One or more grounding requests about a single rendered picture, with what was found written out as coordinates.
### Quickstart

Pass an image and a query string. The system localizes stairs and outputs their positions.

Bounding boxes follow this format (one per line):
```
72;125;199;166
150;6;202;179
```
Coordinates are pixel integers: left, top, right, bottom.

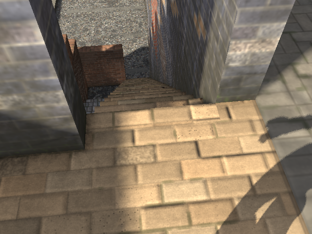
94;77;204;113

